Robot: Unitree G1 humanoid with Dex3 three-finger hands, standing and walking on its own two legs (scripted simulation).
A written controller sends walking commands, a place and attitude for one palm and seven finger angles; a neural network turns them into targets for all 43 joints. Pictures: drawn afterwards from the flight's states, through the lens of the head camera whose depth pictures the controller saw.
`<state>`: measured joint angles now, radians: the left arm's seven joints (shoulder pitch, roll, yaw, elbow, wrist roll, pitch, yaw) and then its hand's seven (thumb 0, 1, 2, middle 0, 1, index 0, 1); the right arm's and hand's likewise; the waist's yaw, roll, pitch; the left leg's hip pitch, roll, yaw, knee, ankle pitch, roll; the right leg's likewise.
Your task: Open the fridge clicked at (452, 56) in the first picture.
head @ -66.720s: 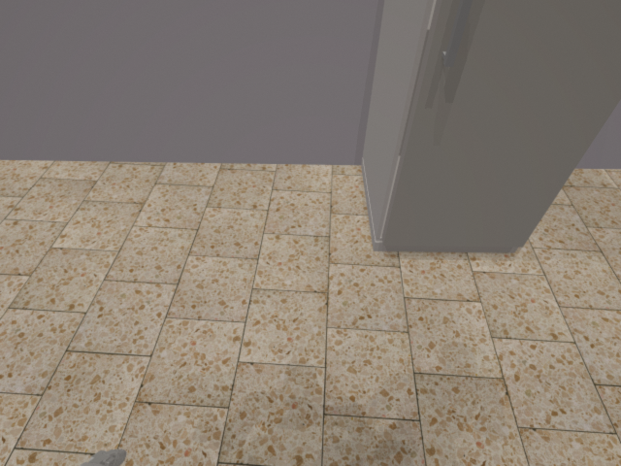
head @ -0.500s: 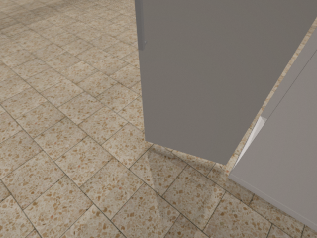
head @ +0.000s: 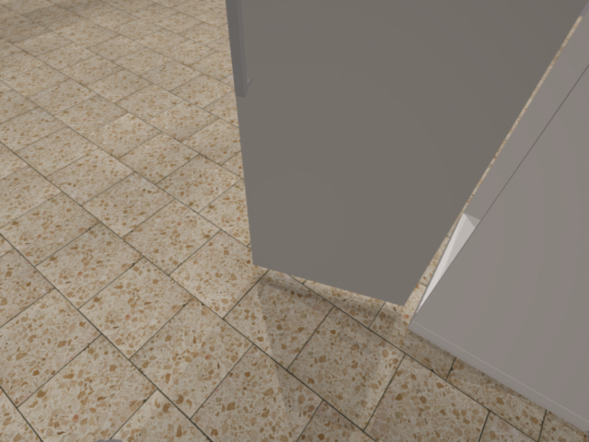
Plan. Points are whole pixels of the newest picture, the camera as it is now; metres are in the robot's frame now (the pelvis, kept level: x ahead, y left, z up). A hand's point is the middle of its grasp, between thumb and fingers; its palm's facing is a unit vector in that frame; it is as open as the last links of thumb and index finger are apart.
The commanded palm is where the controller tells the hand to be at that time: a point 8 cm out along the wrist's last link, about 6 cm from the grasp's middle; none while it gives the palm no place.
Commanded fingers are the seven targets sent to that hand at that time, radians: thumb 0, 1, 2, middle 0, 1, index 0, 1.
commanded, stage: look to check the result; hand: left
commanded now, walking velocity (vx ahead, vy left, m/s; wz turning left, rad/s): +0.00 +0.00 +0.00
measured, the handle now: (240, 24) +0.76 +0.14 +0.19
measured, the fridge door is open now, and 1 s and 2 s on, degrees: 107 107 107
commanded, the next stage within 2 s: stand and wait in 0.40 s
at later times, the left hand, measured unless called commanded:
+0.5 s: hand out of the picture +0.08 +0.23 -0.16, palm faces -0.05 -0.94 -0.33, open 7.4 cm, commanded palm none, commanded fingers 0.00 0.90 0.90 -0.20 -0.30 -0.20 -0.30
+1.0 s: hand out of the picture +0.08 +0.23 -0.16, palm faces -0.07 -0.94 -0.33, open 7.4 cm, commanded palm none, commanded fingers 0.00 0.90 0.90 -0.20 -0.30 -0.20 -0.30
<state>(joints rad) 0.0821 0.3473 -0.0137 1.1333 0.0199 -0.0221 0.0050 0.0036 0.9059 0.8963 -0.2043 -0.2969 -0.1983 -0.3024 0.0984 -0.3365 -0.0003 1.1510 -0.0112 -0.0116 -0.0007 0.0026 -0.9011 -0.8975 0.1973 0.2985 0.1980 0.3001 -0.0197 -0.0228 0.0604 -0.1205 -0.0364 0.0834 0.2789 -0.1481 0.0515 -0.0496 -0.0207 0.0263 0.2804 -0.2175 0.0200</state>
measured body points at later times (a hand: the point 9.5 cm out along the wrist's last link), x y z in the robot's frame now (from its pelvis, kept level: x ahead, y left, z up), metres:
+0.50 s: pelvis +0.01 -0.01 +0.00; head +0.03 -0.01 +0.45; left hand +0.08 +0.28 -0.14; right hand +0.09 -0.30 -0.13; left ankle +0.00 +0.08 -0.75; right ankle -0.04 -0.13 -0.75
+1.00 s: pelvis +0.01 -0.02 +0.00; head +0.03 -0.01 +0.45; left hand +0.08 +0.28 -0.14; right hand +0.06 -0.31 -0.14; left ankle +0.00 +0.08 -0.75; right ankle -0.04 -0.13 -0.75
